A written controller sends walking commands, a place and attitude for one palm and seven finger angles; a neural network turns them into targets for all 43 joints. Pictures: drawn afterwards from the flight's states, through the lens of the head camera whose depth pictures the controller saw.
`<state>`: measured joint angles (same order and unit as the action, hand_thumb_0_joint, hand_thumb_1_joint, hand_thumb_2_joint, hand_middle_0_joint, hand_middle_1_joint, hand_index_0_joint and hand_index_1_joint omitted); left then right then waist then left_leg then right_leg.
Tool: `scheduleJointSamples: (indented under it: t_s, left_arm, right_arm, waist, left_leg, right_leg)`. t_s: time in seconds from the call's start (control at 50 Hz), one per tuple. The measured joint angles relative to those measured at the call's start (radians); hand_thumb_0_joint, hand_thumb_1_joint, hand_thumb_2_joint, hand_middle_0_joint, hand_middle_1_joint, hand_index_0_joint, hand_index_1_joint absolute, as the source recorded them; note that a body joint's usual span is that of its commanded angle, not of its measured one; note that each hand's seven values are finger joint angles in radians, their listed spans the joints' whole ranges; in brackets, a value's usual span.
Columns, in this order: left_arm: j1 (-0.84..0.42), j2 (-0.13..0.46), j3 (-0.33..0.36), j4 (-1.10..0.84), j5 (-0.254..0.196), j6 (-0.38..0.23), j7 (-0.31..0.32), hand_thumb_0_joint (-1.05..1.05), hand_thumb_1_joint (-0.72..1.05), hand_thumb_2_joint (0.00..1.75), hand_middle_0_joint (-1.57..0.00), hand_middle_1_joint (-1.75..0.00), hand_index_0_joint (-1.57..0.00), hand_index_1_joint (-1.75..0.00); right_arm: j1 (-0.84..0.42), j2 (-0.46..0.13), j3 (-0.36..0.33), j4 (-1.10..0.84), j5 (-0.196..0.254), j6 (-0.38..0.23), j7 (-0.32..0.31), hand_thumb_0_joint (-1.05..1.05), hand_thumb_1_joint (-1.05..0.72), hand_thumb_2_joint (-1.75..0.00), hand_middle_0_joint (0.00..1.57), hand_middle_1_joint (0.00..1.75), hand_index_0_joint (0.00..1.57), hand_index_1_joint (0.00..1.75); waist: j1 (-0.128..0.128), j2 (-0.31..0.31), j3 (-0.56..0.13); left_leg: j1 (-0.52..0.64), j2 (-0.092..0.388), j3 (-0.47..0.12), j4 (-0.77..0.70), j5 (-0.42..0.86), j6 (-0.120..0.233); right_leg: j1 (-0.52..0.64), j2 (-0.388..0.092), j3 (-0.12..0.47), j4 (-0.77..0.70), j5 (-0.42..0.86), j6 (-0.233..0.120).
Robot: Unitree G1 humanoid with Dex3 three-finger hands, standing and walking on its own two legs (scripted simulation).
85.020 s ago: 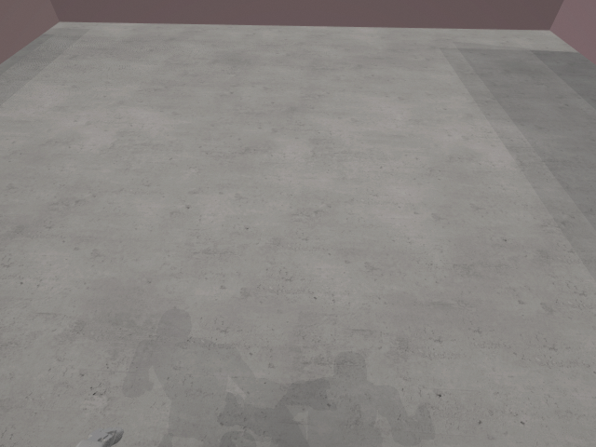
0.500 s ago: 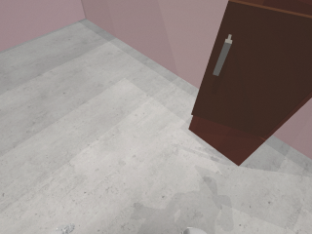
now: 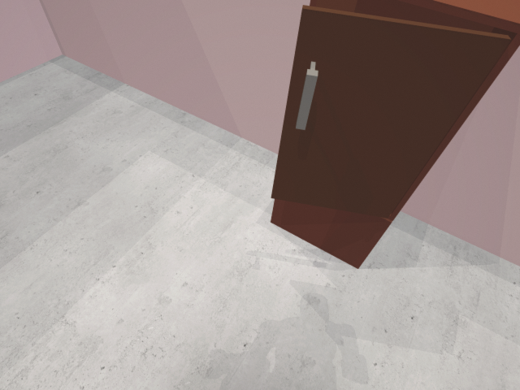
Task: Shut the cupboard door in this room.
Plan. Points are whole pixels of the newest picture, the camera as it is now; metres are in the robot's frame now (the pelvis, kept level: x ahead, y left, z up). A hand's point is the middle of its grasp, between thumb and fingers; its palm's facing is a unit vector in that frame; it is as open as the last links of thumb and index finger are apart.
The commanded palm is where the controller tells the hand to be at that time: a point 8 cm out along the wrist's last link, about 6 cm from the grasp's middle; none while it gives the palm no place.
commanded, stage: take the last steps up to it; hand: left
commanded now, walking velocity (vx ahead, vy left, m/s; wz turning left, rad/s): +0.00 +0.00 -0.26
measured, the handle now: (306, 96) +0.70 -0.06 +0.06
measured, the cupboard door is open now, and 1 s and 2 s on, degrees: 22 22 22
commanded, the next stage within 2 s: come to a stop and stand still in 0.82 s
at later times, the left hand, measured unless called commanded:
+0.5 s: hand out of the picture +0.14 +0.13 -0.15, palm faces -0.12 -0.97 -0.23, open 7.4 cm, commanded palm none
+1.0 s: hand (224, 311) +0.28 +0.08 -0.16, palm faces -0.14 -0.97 -0.18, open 7.4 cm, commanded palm none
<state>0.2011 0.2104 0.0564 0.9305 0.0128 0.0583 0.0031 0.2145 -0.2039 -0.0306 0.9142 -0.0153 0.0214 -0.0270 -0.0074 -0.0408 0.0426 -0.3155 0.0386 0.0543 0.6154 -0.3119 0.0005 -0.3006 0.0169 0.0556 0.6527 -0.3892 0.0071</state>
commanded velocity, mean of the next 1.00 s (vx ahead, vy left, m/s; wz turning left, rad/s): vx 0.17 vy -0.10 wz -0.11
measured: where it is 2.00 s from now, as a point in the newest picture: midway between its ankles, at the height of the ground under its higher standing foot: outside the picture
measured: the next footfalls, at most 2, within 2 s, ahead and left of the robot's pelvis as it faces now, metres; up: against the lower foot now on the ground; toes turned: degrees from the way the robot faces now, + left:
right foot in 0.38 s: +0.03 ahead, -0.14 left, +0.00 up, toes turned -12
left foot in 0.76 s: +0.28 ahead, +0.01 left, +0.00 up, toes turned -2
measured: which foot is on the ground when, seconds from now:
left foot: down 0.00-0.38, up 0.40-0.74, down 0.76-1.00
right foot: up 0.00-0.36, down 0.38-0.76, up 0.78-1.00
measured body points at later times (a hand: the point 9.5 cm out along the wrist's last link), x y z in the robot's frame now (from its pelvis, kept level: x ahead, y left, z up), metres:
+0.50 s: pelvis +0.05 -0.05 +0.01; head +0.05 -0.07 +0.46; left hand +0.15 +0.18 -0.13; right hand -0.01 -0.31 -0.15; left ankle +0.03 +0.08 -0.67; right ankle -0.01 -0.13 -0.73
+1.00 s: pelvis +0.19 -0.10 +0.01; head +0.23 -0.09 +0.46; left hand +0.29 +0.13 -0.14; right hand +0.17 -0.33 -0.14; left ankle +0.24 +0.01 -0.73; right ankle +0.19 -0.25 -0.68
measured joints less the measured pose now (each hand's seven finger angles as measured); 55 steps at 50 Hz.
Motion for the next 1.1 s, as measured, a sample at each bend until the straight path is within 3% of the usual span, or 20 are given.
scheduleJointSamples:
  t_s: [0.04,0.08,0.14,0.26,0.36,0.4,0.44,0.52,0.6,0.7,0.74,0.76,0.8,0.84,0.9,1.0,1.06,1.1]
  left_arm:
    - [0.001,0.010,0.007,0.009,0.001,0.010,-0.001,0.01,0.91,0.89,-0.21,-0.30,-0.21,-0.30]
    - [-0.001,0.016,0.013,0.016,0.004,0.017,-0.006,0.01,0.91,0.89,-0.20,-0.30,-0.20,-0.30]
    - [-0.007,0.019,0.017,0.019,0.004,0.016,-0.013,0.01,0.91,0.89,-0.20,-0.30,-0.20,-0.30]
    - [-0.001,0.015,0.018,0.033,0.011,0.018,-0.033,0.01,0.91,0.89,-0.20,-0.30,-0.20,-0.30]
    - [-0.003,0.007,0.015,0.041,0.016,0.003,-0.052,0.01,0.91,0.90,-0.20,-0.30,-0.20,-0.30]
    - [-0.002,0.005,0.015,0.040,0.018,-0.022,-0.050,0.01,0.91,0.90,-0.20,-0.30,-0.20,-0.30]
    - [0.003,-0.012,0.008,0.043,0.015,-0.040,-0.036,0.01,0.91,0.89,-0.20,-0.30,-0.20,-0.30]
    - [0.053,-0.029,0.000,0.057,0.012,-0.062,-0.010,0.01,0.91,0.89,-0.20,-0.30,-0.20,-0.30]
    - [0.092,-0.044,-0.014,0.100,0.012,-0.078,-0.003,0.01,0.91,0.89,-0.20,-0.30,-0.20,-0.30]
    - [0.119,-0.059,-0.023,0.145,0.015,-0.078,-0.003,0.01,0.91,0.89,-0.20,-0.30,-0.20,-0.30]
    - [0.132,-0.059,-0.022,0.158,0.010,-0.074,-0.004,0.01,0.91,0.89,-0.20,-0.30,-0.21,-0.30]
    - [0.140,-0.060,-0.021,0.162,0.006,-0.070,-0.005,0.01,0.91,0.89,-0.20,-0.30,-0.21,-0.30]
    - [0.132,-0.050,-0.020,0.168,-0.001,-0.055,-0.007,0.01,0.91,0.89,-0.20,-0.30,-0.20,-0.30]
    - [0.115,-0.039,-0.015,0.163,0.006,-0.043,-0.009,0.01,0.91,0.89,-0.20,-0.30,-0.20,-0.30]
    - [0.067,-0.027,-0.003,0.135,0.014,-0.034,-0.018,0.01,0.91,0.89,-0.20,-0.30,-0.20,-0.30]
    - [0.003,-0.021,0.005,0.073,0.010,-0.039,-0.015,0.01,0.91,0.89,-0.20,-0.30,-0.20,-0.30]
    - [-0.018,-0.017,0.001,0.059,0.007,-0.047,-0.006,0.01,0.91,0.89,-0.20,-0.30,-0.20,-0.30]
    - [-0.012,-0.004,-0.003,0.053,0.009,-0.056,-0.001,0.01,0.91,0.90,-0.20,-0.30,-0.20,-0.30]
  right_arm:
    - [0.007,0.017,0.013,0.000,-0.008,-0.004,-0.004,0.00,-0.91,-0.90,0.20,0.30,0.20,0.30]
    - [0.017,0.029,0.020,0.002,-0.013,-0.006,-0.011,0.00,-0.91,-0.90,0.20,0.30,0.20,0.30]
    - [0.026,0.037,0.025,0.012,-0.015,-0.005,-0.015,0.00,-0.91,-0.90,0.20,0.30,0.20,0.30]
    - [0.054,0.036,0.012,0.042,-0.021,-0.009,-0.006,0.00,-0.90,-0.89,0.20,0.30,0.20,0.30]
    - [0.101,0.004,-0.010,0.082,-0.021,-0.012,0.001,0.00,-0.90,-0.89,0.20,0.30,0.21,0.30]
    - [0.123,-0.012,-0.018,0.104,-0.012,-0.007,0.002,0.00,-0.90,-0.89,0.20,0.30,0.20,0.30]
    - [0.131,-0.030,-0.025,0.132,-0.009,0.015,0.005,0.00,-0.90,-0.90,0.20,0.30,0.20,0.30]
    - [0.110,-0.037,-0.034,0.143,-0.013,0.024,0.015,0.01,-0.91,-0.90,0.20,0.30,0.20,0.30]
    - [0.060,-0.028,-0.033,0.102,-0.015,0.003,0.022,0.01,-0.91,-0.90,0.20,0.30,0.20,0.30]
    - [0.001,0.001,-0.020,0.069,-0.011,-0.016,0.023,0.01,-0.91,-0.90,0.20,0.30,0.20,0.30]
    - [-0.011,0.013,-0.012,0.060,-0.012,-0.033,0.019,0.00,-0.91,-0.90,0.20,0.30,0.20,0.30]
    - [-0.013,0.016,-0.007,0.055,-0.016,-0.046,0.017,0.00,-0.91,-0.90,0.20,0.30,0.20,0.30]
    - [-0.022,0.033,0.003,0.051,-0.021,-0.062,0.007,0.00,-0.91,-0.90,0.20,0.30,0.20,0.30]
    - [-0.013,0.046,0.012,0.048,-0.021,-0.062,0.001,0.00,-0.91,-0.90,0.20,0.30,0.20,0.30]
    - [0.018,0.056,0.014,0.059,-0.020,-0.056,-0.010,0.00,-0.91,-0.90,0.20,0.30,0.20,0.30]
    - [0.067,0.053,0.010,0.103,-0.017,-0.032,-0.008,0.00,-0.91,-0.90,0.20,0.30,0.20,0.30]
    - [0.078,0.053,0.007,0.127,-0.010,-0.012,-0.004,0.00,-0.91,-0.90,0.20,0.30,0.20,0.30]
    - [0.087,0.060,0.002,0.136,-0.002,-0.001,0.001,0.00,-0.91,-0.90,0.20,0.30,0.20,0.30]
  waist:
    - [0.004,-0.010,0.002]
    - [0.002,-0.006,0.005]
    - [0.003,0.012,0.014]
    - [-0.011,0.048,0.005]
    - [-0.036,0.078,-0.013]
    - [-0.033,0.084,-0.022]
    - [-0.031,0.103,-0.029]
    - [-0.018,0.078,-0.041]
    - [-0.028,0.055,-0.022]
    - [-0.018,0.037,0.011]
    - [-0.012,0.023,0.020]
    - [-0.011,0.021,0.020]
    - [-0.009,-0.005,0.030]
    - [-0.008,-0.015,0.032]
    - [-0.010,-0.001,0.033]
    - [-0.011,0.042,0.028]
    - [-0.014,0.054,0.028]
    - [-0.011,0.028,0.015]
  left_leg:
    - [0.017,0.008,0.021,-0.011,-0.006,0.018]
    - [0.040,0.016,0.032,-0.049,0.010,0.020]
    - [0.067,0.027,0.046,-0.102,0.037,0.021]
    - [0.099,0.052,0.093,-0.141,0.040,0.006]
    - [0.111,0.084,0.121,-0.100,-0.004,-0.029]
    - [0.087,0.098,0.114,-0.006,-0.084,-0.035]
    - [0.014,0.087,0.047,0.188,-0.186,-0.023]
    - [-0.130,0.055,0.018,0.434,-0.127,-0.021]
    - [-0.209,0.058,0.025,0.390,-0.044,-0.033]
    - [-0.195,0.054,0.043,0.172,0.008,-0.017]
    - [-0.140,0.035,0.058,0.052,0.070,-0.007]
    - [-0.113,0.029,0.057,0.009,0.120,0.015]
    - [-0.108,0.023,0.078,0.059,0.090,0.048]
    - [-0.075,0.023,0.092,0.054,0.053,0.049]
    - [-0.015,0.025,0.087,-0.025,0.068,0.031]
    - [0.061,0.040,0.065,-0.134,0.096,0.010]
    - [0.077,0.053,0.053,-0.113,0.067,-0.017]
    - [0.076,0.045,0.063,-0.063,0.024,-0.039]
  right_leg:
    - [-0.049,0.006,-0.007,0.155,-0.089,0.002]
    - [-0.089,0.006,-0.023,0.282,-0.099,0.009]
    - [-0.105,-0.009,-0.047,0.327,-0.079,0.018]
    - [-0.066,-0.034,-0.087,0.200,-0.059,0.012]
    - [0.029,-0.029,-0.122,-0.046,0.015,-0.008]
    - [0.070,-0.019,-0.127,-0.130,0.099,-0.029]
    - [0.089,0.000,-0.143,-0.117,0.075,-0.046]
    - [0.168,0.013,-0.137,-0.212,0.068,-0.064]
    - [0.236,0.031,-0.134,-0.286,0.077,-0.070]
    - [0.300,0.052,-0.139,-0.294,0.024,-0.069]
    - [0.306,0.049,-0.136,-0.231,-0.033,-0.064]
    - [0.283,0.047,-0.133,-0.150,-0.072,-0.063]
    - [0.168,0.035,-0.103,0.150,-0.129,-0.068]
    - [0.047,0.028,-0.080,0.399,-0.122,-0.068]
    - [-0.089,-0.013,-0.083,0.509,-0.043,-0.047]
    - [-0.153,-0.081,-0.080,0.251,0.046,-0.009]
    - [-0.104,-0.089,-0.086,0.039,0.146,0.013]
    - [-0.051,-0.098,-0.073,-0.085,0.232,0.017]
